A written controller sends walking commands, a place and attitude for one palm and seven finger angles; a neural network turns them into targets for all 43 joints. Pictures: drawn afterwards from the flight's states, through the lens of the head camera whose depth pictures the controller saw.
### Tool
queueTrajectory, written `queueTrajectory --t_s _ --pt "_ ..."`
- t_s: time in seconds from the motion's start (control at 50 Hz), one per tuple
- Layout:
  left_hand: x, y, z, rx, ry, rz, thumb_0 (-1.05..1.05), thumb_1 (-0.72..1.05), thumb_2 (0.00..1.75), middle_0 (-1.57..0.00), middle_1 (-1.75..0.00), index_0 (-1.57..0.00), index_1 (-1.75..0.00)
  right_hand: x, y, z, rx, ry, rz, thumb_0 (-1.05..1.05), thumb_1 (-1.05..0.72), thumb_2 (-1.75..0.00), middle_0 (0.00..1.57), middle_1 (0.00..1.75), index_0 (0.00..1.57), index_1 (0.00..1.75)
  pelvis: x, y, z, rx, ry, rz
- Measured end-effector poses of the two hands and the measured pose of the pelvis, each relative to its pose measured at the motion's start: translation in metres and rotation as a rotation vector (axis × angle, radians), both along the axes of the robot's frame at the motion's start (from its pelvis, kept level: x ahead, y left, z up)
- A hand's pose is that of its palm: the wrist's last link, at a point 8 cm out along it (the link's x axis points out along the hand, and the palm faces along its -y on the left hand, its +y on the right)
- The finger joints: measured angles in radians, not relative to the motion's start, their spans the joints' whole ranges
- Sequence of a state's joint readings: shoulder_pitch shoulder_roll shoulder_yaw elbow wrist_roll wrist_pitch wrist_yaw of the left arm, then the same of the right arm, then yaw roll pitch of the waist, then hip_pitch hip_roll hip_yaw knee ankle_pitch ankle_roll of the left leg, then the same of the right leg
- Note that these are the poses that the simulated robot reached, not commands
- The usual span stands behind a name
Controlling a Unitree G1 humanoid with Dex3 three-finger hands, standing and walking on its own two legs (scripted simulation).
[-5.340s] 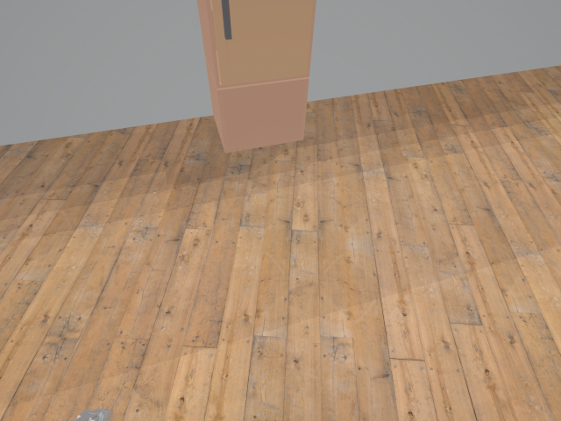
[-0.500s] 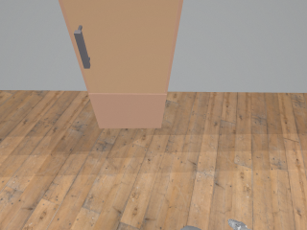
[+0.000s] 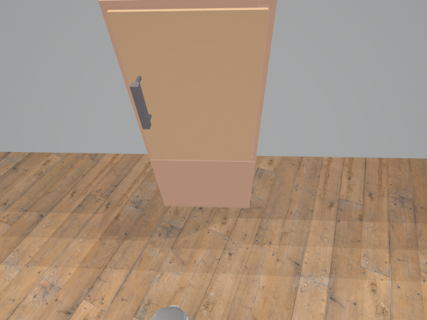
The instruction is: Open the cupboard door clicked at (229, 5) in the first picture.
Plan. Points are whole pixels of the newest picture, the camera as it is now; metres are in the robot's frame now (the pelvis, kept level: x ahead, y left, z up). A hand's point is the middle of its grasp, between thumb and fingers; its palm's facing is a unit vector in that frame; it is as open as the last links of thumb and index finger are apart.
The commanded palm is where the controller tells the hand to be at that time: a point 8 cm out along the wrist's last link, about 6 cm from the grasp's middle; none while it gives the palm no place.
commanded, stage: take the last steps up to it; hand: left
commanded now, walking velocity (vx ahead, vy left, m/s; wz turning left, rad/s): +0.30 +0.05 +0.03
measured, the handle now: (143, 103) +0.76 +0.31 -0.04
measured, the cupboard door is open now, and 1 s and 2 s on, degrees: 0 0 0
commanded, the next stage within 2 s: come to a stop and stand still in 0.48 s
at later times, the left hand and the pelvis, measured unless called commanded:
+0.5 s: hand (121, 281) +0.23 +0.25 -0.17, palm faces +0.02 -0.98 -0.21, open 7.4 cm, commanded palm none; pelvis +0.15 +0.07 -0.01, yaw -2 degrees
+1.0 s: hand (123, 264) +0.28 +0.27 -0.20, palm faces +0.03 -0.98 -0.20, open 7.3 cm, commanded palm none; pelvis +0.21 +0.08 -0.02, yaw -2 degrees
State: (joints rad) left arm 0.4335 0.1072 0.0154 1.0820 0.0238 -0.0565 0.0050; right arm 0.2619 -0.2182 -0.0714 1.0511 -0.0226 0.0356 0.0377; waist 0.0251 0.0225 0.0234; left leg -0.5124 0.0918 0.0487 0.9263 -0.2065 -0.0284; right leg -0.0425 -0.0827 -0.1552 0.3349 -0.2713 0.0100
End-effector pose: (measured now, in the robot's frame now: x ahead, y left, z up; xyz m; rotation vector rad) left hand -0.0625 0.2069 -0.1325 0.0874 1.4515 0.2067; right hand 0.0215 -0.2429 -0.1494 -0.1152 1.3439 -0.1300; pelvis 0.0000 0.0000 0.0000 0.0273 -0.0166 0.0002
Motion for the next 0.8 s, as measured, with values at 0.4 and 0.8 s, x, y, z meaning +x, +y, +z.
queueTrajectory --t_s 0.4,0.8 --pt "0.191 0.098 -0.02 0.009 -0.106 -0.062 0.01 0.91 0.9 -0.19 -0.3 -0.2 -0.29 0.123 0.084 0.006 -0.055 -0.091 -0.029 -0.01 -0.95 -0.89 0.2 0.3 0.2 0.3 0.116 0.071 -0.007 -0.011 -0.001 -0.028" --pt "0.364 0.061 -0.009 0.049 -0.257 -0.134 -0.01 0.94 0.9 -0.2 -0.3 -0.2 -0.3 0.171 0.079 -0.018 0.019 0.107 -0.102 0.01 -0.91 -0.89 0.2 0.3 0.19 0.3 0.214 0.047 -0.012 -0.014 -0.006 -0.025"
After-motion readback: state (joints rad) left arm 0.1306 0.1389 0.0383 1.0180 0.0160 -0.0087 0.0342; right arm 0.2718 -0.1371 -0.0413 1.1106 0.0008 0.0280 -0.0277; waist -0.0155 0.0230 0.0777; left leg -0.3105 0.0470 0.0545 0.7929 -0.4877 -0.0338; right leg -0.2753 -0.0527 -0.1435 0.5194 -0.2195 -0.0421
